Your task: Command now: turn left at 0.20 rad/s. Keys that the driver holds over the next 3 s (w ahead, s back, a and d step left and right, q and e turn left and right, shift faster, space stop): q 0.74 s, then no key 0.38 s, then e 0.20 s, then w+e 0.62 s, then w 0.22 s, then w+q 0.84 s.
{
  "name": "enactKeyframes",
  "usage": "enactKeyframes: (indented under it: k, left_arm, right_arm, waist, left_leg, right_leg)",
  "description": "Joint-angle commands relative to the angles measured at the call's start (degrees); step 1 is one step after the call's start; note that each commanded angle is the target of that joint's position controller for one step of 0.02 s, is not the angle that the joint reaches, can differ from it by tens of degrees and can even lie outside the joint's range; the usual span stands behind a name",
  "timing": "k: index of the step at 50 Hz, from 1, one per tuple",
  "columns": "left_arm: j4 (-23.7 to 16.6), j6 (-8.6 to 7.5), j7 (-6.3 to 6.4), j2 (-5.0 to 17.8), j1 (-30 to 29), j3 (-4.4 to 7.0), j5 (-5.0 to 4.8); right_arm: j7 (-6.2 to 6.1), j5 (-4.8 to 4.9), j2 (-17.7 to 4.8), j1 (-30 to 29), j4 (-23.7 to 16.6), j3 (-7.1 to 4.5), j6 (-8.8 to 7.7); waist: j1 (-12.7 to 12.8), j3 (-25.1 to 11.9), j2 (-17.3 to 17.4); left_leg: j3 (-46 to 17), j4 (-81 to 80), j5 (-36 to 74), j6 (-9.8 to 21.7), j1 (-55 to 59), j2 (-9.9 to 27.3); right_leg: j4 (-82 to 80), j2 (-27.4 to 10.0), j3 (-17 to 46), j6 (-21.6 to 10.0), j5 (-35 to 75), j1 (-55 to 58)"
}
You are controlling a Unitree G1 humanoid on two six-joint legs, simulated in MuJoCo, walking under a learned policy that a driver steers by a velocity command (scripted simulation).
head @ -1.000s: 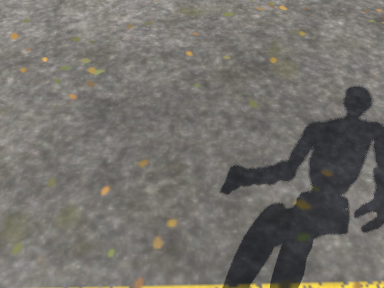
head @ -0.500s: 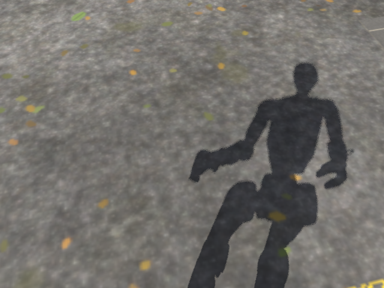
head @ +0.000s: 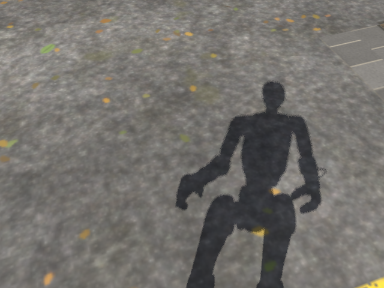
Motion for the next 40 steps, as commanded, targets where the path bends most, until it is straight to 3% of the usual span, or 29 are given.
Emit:
enactKeyframes:
  k: [1, 4, 6, 8, 10, 11, 12, 13, 14, 16, 17, 18, 21, 24, 30, 34, 35, 36, 37, 38, 39, 40]
  left_arm:
    - [-2.9, -1.25, 0.95, 10.5, 1.5, 3.19, -0.08]
    - [-3.5, -1.1, 1.87, 10.7, 0.7, 3.58, -0.43]
    - [-4.5, -1.43, 2.36, 10.4, -1.8, 3.46, -0.49]
    - [-4.6, -1.67, 2.51, 11.2, -3.6, 3.79, -1.11]
    - [-4.5, -1.24, 2.63, 11.5, -5.4, 4.0, -2.09]
    - [-3.6, -1.1, 2.5, 10.4, -2.8, 3.86, -2.15]
    - [-4.1, -1.17, 2.33, 7.5, -0.4, 3.16, -0.34]
    - [-7.5, -1.2, 2.74, 5.8, -6.5, 2.35, -0.17]
    - [-6.7, -1.18, 2.82, 8.0, -5.6, 2.95, -0.72]
    - [-4.3, -1.08, 2.73, 9.3, -3.8, 3.74, -1.0]
    - [-4.1, -1.1, 2.91, 9.8, -4.1, 4.03, -0.69]
    - [-3.9, -1.21, 2.73, 8.9, -3.9, 3.96, -0.76]
    - [-3.6, -1.64, 2.26, 7.3, -3.3, 3.55, -1.28]
    - [-4.1, -2.15, 2.09, 6.7, -5.5, 3.18, -1.18]
    - [-3.9, -3.72, 0.76, 7.7, -5.8, 3.27, -1.78]
    - [-2.8, -4.94, -0.41, 8.0, -2.4, 3.59, -2.07]
    - [-2.0, -5.12, -0.51, 8.3, -0.6, 3.86, -1.9]
    - [-1.9, -5.0, -0.3, 11.0, 0.6, 4.54, -1.23]
    - [-2.9, -4.3, 0.06, 15.8, -2.0, 5.25, -0.14]
    - [-3.5, -4.37, -0.32, 14.2, -2.3, 4.92, 1.69]
    - [-4.3, -4.56, -0.27, 11.4, -4.6, 3.92, 1.14]
    - [-4.5, -4.52, -0.15, 9.3, -6.8, 3.31, 0.17]
  right_arm:
    - [-0.68, 0.69, -8.3, -4.1, -4.9, -2.51, 0.0]
    - [-0.66, 0.82, -7.8, -2.3, -5.3, -3.11, 0.77]
    - [-0.2, 0.87, -7.4, -1.7, -5.8, -3.51, 1.2]
    - [0.46, 1.1, -6.7, -1.2, -6.3, -3.51, 1.57]
    - [1.07, 1.11, -6.8, 1.9, -5.4, -3.84, 1.64]
    - [1.13, 0.72, -8.6, 2.8, -5.5, -4.51, 1.59]
    - [0.33, 0.59, -15.2, 4.0, -6.7, -6.16, 1.46]
    - [0.91, -1.27, -17.4, 7.0, -7.1, -6.07, 0.63]
    - [1.11, -1.72, -15.3, 6.3, -7.7, -5.34, -0.47]
    - [0.24, -0.1, -13.7, 1.0, -8.8, -5.06, -0.85]
    - [-0.38, 0.63, -13.0, -0.6, -9.1, -4.78, -0.5]
    - [-0.89, 0.73, -12.5, -0.7, -9.3, -4.45, -0.04]
    - [-1.84, 0.66, -11.7, 0.3, -10.0, -4.35, 0.68]
    - [-2.46, 0.74, -12.5, 1.0, -10.4, -4.84, 1.32]
    - [-2.16, 0.59, -13.3, -0.6, -11.8, -5.59, 2.5]
    - [-2.08, 1.63, -12.9, -2.9, -12.8, -5.69, 3.29]
    - [-2.26, 2.11, -12.3, -3.5, -13.1, -5.54, 3.49]
    - [-2.37, 1.95, -10.4, -1.8, -13.2, -5.03, 3.48]
    - [-2.14, 1.42, -7.9, 2.1, -13.5, -4.45, 3.22]
    - [-2.24, 0.96, -12.4, 1.3, -13.5, -5.92, 2.64]
    - [-2.26, 0.71, -15.0, 2.2, -12.4, -6.91, 2.54]
    - [-2.35, 0.73, -14.4, 2.8, -11.2, -7.02, 2.9]
  waist:
    - [2.0, -1.3, -8.2]
    - [1.8, -0.7, -12.0]
    - [1.4, -0.7, -12.3]
    - [1.0, -1.0, -9.8]
    - [-0.5, -2.8, -8.4]
    - [-0.3, -3.1, -4.6]
    - [1.5, -4.6, 10.7]
    - [-1.7, -6.1, 17.8]
    - [-1.6, -7.2, 9.7]
    - [0.8, -5.1, 2.1]
    - [1.1, -4.5, 1.9]
    - [1.4, -5.0, 3.2]
    - [1.2, -6.1, 4.7]
    - [0.1, -5.6, 5.4]
    - [-0.4, -5.1, 7.8]
    - [1.6, -6.4, 7.8]
    - [2.9, -6.6, 7.2]
    - [2.3, -8.0, 2.8]
    - [-1.7, -7.0, -12.5]
    - [0.3, -5.1, -14.7]
    - [-0.6, -4.4, -10.1]
    - [-1.2, -3.4, -8.2]
  left_leg:
    - [-0.2, 2.7, 6.3, 1.3, -4.7, -0.7]
    - [2.0, 11.3, -3.9, 1.2, -8.2, -1.1]
    - [2.8, 18.2, -13.0, 1.5, -10.0, 0.1]
    - [3.9, 16.3, -14.2, 2.1, -9.5, 1.1]
    - [6.2, 6.1, -3.0, 3.1, -2.3, -0.6]
    - [2.9, -0.5, 5.3, 4.5, 1.9, -0.8]
    - [-16.0, -7.5, 23.4, 9.3, 9.0, 10.1]
    - [-33.7, -12.3, 28.7, 20.5, 10.2, 19.6]
    - [-31.1, -12.2, 25.5, 21.7, 11.3, 19.7]
    - [-21.6, -11.0, 17.0, 16.2, 8.8, 14.1]
    - [-20.0, -11.2, 15.1, 14.6, 8.0, 12.7]
    - [-18.2, -11.5, 15.5, 14.0, 6.6, 10.7]
    - [-16.4, -11.8, 14.5, 14.2, 7.7, 8.6]
    - [-18.6, -11.9, 9.3, 14.4, 8.5, 8.3]
    - [-24.5, -11.0, 6.8, 14.7, 4.7, 7.7]
    - [-27.7, -7.5, 13.3, 12.7, 5.5, 6.1]
    - [-26.8, -5.7, 11.8, 10.8, 3.5, 4.3]
    - [-23.4, -0.5, 2.7, 7.8, -1.5, 1.3]
    - [-12.1, 11.2, -15.8, 3.9, -11.5, -8.0]
    - [-7.8, 24.5, -23.6, 1.1, -16.1, -8.6]
    - [-8.3, 32.0, -20.3, -0.3, -15.7, -6.0]
    - [-7.9, 34.8, -16.8, -1.3, -15.8, -5.6]
  right_leg:
    - [-6.8, -7.7, 6.2, -4.7, 8.8, 0.6]
    - [-8.1, -14.2, 10.1, -9.2, 12.6, -0.6]
    - [-7.4, -18.3, 11.4, -12.0, 19.5, -1.2]
    - [-5.3, -18.8, 9.1, -11.8, 25.0, -0.8]
    - [-0.2, -15.7, 3.8, -8.5, 23.6, -2.4]
    - [5.7, -12.4, 0.2, -5.4, 16.8, -4.6]
    - [21.9, -5.4, -6.9, 0.5, -0.1, -14.4]
    - [32.8, 2.8, -1.4, 2.3, -23.0, -23.9]
    - [40.5, 0.8, 3.5, 2.2, -22.5, -25.2]
    - [40.3, -1.4, 3.8, 1.8, -13.0, -25.9]
    - [37.9, -2.2, 4.1, 2.1, -9.1, -25.6]
    - [37.9, -1.5, 3.5, 2.8, -6.5, -23.2]
    - [32.6, -0.2, 2.8, 4.1, -3.1, -22.0]
    - [23.5, 0.2, 3.4, 5.1, -2.2, -21.2]
    - [12.1, 1.9, 3.7, 4.3, -3.6, -13.4]
    - [-1.3, 2.5, 3.0, 2.3, 1.3, -6.3]
    - [-8.2, 1.7, 2.4, 1.4, 7.5, -1.6]
    - [-10.6, -5.3, 7.4, -1.1, 11.0, 5.0]
    - [-11.5, -16.9, 20.4, -8.1, 20.2, 8.5]
    - [-12.7, -22.9, 27.1, -15.5, 23.1, 3.4]
    - [-12.2, -21.6, 23.6, -15.9, 21.4, 1.6]
    - [-11.5, -17.7, 18.4, -13.7, 19.0, 0.9]
Next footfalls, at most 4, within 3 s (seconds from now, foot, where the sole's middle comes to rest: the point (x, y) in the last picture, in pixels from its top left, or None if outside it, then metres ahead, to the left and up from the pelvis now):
0.72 right None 0.10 -0.09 -0.77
1.08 left None -0.04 0.13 -0.77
1.58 right None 0.12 -0.09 -0.77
2.06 left None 0.46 0.15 -0.77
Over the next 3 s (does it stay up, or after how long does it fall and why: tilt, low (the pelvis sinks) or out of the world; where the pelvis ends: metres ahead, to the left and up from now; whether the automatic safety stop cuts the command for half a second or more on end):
stays up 0.78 0.06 -0.01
